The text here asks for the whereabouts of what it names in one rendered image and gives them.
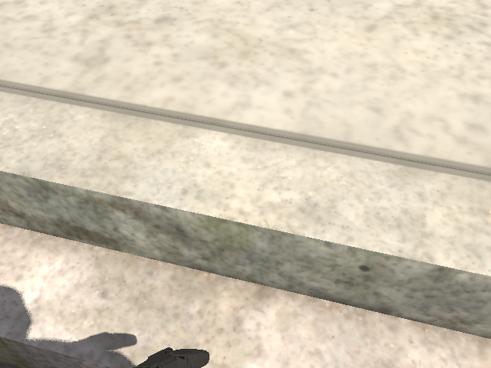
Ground stairs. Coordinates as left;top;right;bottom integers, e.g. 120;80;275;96
0;171;491;368

